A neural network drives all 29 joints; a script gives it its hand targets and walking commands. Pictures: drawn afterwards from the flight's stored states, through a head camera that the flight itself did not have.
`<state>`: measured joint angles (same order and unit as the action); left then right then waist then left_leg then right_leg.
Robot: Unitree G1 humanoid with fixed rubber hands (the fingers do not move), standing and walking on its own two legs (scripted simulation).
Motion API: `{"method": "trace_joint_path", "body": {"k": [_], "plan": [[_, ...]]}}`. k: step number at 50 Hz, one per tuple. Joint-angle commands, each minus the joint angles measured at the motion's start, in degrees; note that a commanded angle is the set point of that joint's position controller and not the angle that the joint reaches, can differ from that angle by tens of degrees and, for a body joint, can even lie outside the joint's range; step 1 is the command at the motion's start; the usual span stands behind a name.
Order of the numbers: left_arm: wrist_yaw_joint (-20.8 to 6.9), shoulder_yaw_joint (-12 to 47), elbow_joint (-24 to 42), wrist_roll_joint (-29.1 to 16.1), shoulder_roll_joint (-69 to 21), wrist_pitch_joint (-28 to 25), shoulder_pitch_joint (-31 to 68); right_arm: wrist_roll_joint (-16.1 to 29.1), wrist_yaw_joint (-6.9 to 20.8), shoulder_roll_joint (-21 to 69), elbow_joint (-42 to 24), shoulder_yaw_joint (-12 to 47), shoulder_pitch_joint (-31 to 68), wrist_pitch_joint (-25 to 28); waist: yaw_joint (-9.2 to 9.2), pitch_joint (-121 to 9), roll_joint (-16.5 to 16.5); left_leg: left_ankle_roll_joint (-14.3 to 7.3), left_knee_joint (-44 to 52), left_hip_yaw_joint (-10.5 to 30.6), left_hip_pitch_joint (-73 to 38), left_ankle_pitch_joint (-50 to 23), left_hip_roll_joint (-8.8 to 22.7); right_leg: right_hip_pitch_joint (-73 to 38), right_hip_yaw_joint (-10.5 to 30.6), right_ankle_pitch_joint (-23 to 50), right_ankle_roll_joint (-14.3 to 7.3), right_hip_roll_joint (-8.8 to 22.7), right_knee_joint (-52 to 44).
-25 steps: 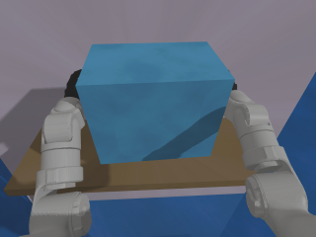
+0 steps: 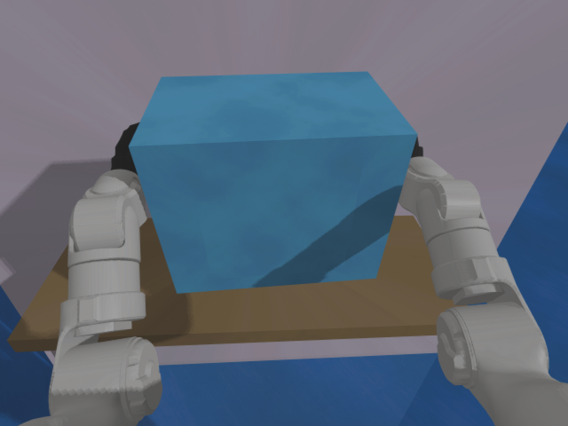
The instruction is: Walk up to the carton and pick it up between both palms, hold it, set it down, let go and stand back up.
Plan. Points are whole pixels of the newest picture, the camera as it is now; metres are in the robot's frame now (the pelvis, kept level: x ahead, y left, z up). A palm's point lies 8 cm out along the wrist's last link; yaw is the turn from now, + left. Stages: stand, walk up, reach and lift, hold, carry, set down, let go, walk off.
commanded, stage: hold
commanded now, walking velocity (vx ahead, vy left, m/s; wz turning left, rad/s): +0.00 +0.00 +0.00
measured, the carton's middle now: (272, 181) +0.37 +0.00 +0.22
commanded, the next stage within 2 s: none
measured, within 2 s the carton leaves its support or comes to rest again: neither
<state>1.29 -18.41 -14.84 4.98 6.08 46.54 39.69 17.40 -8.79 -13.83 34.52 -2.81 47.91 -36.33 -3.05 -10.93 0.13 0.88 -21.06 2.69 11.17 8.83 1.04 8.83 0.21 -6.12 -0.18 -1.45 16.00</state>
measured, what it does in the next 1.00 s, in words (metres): stands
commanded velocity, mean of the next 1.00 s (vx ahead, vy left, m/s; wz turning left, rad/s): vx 0.00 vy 0.00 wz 0.00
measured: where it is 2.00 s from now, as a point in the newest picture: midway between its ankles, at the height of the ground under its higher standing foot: outside the picture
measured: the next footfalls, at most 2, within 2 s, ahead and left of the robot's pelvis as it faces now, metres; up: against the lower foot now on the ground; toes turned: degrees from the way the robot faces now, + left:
none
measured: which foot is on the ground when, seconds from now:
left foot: down 0.00-1.00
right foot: down 0.00-1.00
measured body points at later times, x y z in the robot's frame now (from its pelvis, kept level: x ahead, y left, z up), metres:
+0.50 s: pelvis +0.00 +0.00 +0.00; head -0.07 +0.01 +0.44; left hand +0.38 +0.19 +0.24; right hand +0.39 -0.19 +0.25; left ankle +0.03 +0.13 -0.75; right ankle +0.03 -0.12 -0.75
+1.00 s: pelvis +0.01 +0.00 +0.00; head -0.06 +0.02 +0.44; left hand +0.38 +0.19 +0.23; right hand +0.38 -0.19 +0.24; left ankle +0.03 +0.13 -0.75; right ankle +0.03 -0.12 -0.75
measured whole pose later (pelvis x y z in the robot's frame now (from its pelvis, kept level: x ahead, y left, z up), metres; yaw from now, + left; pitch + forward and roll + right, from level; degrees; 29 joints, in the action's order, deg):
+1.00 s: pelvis +0.01 +0.00 +0.00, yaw +0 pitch -1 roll -1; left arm 1.5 -16.7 -6.5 5.2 5.5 50.2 36.4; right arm 18.8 -9.6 -13.9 25.5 -3.3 43.0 -39.2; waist -3.7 -10.7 0.0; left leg 0.7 -21.7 3.0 11.0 10.1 0.9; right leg 8.4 1.3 -6.9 0.1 -1.7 15.8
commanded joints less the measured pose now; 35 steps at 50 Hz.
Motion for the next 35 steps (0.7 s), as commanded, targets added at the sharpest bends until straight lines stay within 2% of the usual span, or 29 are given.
{"method": "trace_joint_path", "body": {"k": [1, 3, 4, 5, 6, 7, 9, 10, 11, 16, 21, 27, 35], "plan": [[-9.48, 28.12, 15.09, -12.54, -30.07, -4.66, 56.04, 11.14, 10.68, 34.85, -26.28, 15.13, 55.69, 4.5, -0.48, -26.78, 4.03, 1.12, 2.02, -1.0, -6.51, -11.42, -2.65, -10.68, 0.91, 8.64, -0.24, -2.41, -0.18], [-9.33, 27.34, 14.23, -11.96, -30.0, -4.13, 54.04, 11.52, 10.88, 33.84, -27.03, 15.75, 55.45, 4.1, 0.48, -26.51, 2.61, 0.74, 2.24, -0.88, -6.86, -11.29, -2.48, -10.65, 0.77, 8.31, -0.32, -2.73, -0.46], [-9.11, 27.38, 14.0, -12.06, -30.22, -4.05, 54.15, 11.89, 11.05, 33.58, -27.7, 15.94, 56.75, 4.33, 0.96, -26.79, 3.26, 0.6, 2.26, -0.66, -6.27, -11.14, -2.35, -10.35, 0.85, 7.91, -0.59, -2.82, -0.35], [-8.99, 27.19, 14.38, -12.39, -29.78, -4.35, 55.55, 11.45, 11.1, 34.6, -27.26, 15.68, 56.83, 4.26, 0.61, -26.34, 1.99, 0.2, 2.41, -0.7, -5.49, -10.07, -2.45, -10.22, 0.9, 6.82, -0.3, -2.65, -0.51], [-9.01, 25.61, 10.84, -11.48, -29.18, -4.2, 55.2, 10.75, 11.32, 34.33, -25.04, 14.87, 57.65, 4.18, 1.43, -23.37, 1.37, -0.46, 3.28, -0.96, -4.19, -7.14, -2.44, -8.68, 0.96, 4.06, -0.28, -2.39, -1.08], [-9.18, 24.48, 9.99, -11.0, -28.85, -4.31, 55.33, 10.21, 11.56, 35.26, -23.84, 14.85, 57.76, 4.1, 1.99, -22.24, -0.4, -1.4, 3.99, -1.16, -3.36, -5.25, -2.47, -8.59, 1.07, 2.44, 0.08, -2.15, -1.45], [-9.63, 24.68, 7.98, -10.83, -29.07, -4.18, 55.72, 9.38, 11.65, 34.81, -20.91, 13.7, 57.14, 3.84, 1.07, -20.44, 0.08, -1.57, 4.86, -1.06, -2.19, -2.28, -2.09, -8.59, 1.43, 0.76, -0.32, -2.03, -1.62], [-9.63, 28.55, 10.6, -12.84, -27.47, -4.62, 58.12, 8.0, 10.9, 39.04, -22.57, 14.54, 57.75, 3.71, -0.82, -21.94, -2.88, -1.82, 5.2, -1.45, 1.33, 1.36, -3.07, -9.55, 1.8, 0.1, 0.6, -1.64, -0.96], [-9.42, 29.18, 10.9, -13.67, -28.2, -4.87, 59.73, 8.64, 10.76, 39.37, -23.47, 14.14, 59.14, 3.57, -0.16, -23.7, -1.21, -1.77, 5.44, -1.39, 1.3, 1.26, -3.07, -8.85, 1.94, 0.5, 0.44, -1.67, -0.75], [-8.74, 27.71, 9.95, -13.77, -29.13, -5.21, 59.06, 10.28, 10.28, 39.67, -24.27, 15.74, 58.86, 2.52, 0.22, -26.3, -0.23, -1.58, 3.94, -0.78, 0.72, -2.32, -3.58, -11.6, 2.15, 7.37, 0.8, -1.69, 0.41], [-9.26, 27.58, 12.09, -12.82, -29.09, -4.45, 56.08, 11.98, 9.42, 36.52, -25.69, 16.17, 55.86, 1.9, -0.73, -27.17, 1.52, -0.26, 2.76, -0.16, -2.0, -7.62, -3.51, -13.15, 2.12, 12.14, 0.61, -2.11, 0.74], [-9.52, 28.81, 17.61, -12.45, -28.44, -3.54, 53.96, 13.04, 9.05, 34.07, -28.68, 16.29, 52.02, 1.41, -1.9, -26.53, 3.01, 1.36, 1.8, 0.2, -4.81, -12.58, -3.44, -13.23, 1.62, 15.08, 0.47, -2.53, 0.71], [-8.87, 31.15, 23.21, -12.3, -28.28, -2.35, 51.65, 13.5, 9.37, 32.84, -33.78, 17.23, 49.79, 1.31, -1.87, -25.8, 4.18, 2.58, 0.84, 0.21, -7.04, -16.22, -3.19, -12.38, 0.89, 16.22, 0.19, -3.16, 0.89]]}}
